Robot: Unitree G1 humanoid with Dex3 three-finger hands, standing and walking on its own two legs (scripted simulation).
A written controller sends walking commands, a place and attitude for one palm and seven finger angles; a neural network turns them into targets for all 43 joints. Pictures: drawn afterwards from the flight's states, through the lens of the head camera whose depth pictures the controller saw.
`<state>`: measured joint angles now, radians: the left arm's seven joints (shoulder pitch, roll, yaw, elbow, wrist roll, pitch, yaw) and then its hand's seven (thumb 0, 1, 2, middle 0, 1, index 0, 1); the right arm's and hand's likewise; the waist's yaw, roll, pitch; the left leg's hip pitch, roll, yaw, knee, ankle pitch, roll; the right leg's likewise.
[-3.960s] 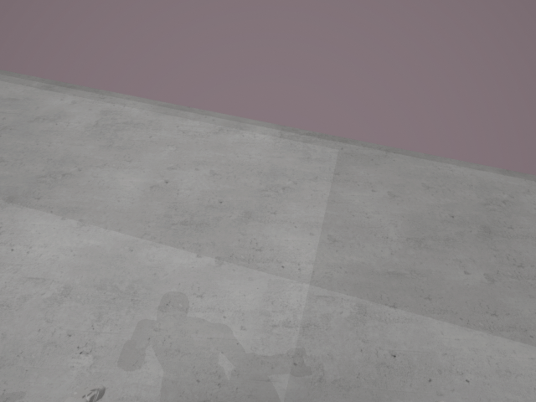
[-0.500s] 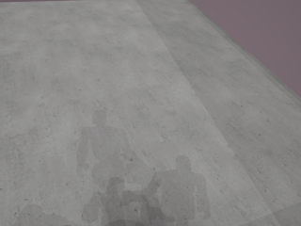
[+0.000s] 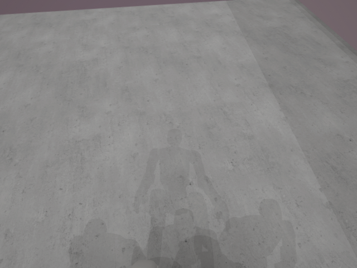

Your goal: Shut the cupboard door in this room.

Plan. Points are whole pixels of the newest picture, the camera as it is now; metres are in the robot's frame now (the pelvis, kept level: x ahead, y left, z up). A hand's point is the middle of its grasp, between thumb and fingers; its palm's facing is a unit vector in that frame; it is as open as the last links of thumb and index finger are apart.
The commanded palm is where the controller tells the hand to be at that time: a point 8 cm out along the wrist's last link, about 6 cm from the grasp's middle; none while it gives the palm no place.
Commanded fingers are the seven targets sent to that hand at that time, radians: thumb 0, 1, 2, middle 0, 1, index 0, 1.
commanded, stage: turn or walk to find it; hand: left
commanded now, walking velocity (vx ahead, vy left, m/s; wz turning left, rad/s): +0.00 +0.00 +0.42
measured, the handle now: out of the picture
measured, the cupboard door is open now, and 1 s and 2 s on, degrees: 87 87 87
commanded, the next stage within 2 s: none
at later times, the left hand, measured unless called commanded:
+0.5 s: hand out of the picture +0.01 +0.28 -0.17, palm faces +0.24 -0.94 -0.24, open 7.4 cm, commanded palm none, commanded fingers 0.00 0.90 0.90 -0.20 -0.30 -0.20 -0.30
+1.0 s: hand out of the picture -0.04 +0.20 -0.15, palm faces +0.43 -0.87 -0.26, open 7.4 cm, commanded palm none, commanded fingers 0.00 0.90 0.90 -0.20 -0.30 -0.20 -0.30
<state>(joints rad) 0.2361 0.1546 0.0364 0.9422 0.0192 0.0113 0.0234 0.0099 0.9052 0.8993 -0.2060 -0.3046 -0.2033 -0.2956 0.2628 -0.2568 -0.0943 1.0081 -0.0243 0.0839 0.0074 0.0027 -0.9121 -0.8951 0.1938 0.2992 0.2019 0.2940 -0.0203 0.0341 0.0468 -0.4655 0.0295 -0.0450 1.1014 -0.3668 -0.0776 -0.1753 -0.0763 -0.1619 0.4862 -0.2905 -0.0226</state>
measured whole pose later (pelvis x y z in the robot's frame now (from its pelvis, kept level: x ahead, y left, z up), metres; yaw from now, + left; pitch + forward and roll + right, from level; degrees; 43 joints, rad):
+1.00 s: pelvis -0.03 +0.00 +0.00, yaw +25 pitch -2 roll +2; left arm 0.22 0.15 0.03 0.94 0.02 0.01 0.02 0.01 0.91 0.90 -0.21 -0.30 -0.20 -0.30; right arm 0.27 -0.26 -0.09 1.02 -0.02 0.09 0.01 0.00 -0.91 -0.90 0.19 0.30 0.20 0.29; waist -0.02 0.04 0.05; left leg -0.46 0.04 -0.05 1.14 -0.35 -0.08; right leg -0.19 -0.09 -0.20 0.49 -0.27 -0.03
